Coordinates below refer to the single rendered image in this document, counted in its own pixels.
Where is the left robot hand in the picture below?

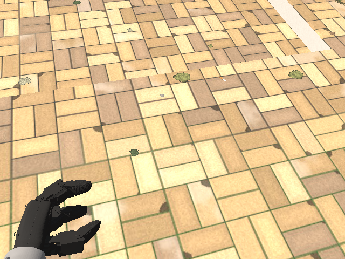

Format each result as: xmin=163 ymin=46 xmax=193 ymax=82
xmin=14 ymin=179 xmax=101 ymax=257

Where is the left robot forearm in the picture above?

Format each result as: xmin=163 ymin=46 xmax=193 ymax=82
xmin=4 ymin=247 xmax=46 ymax=259

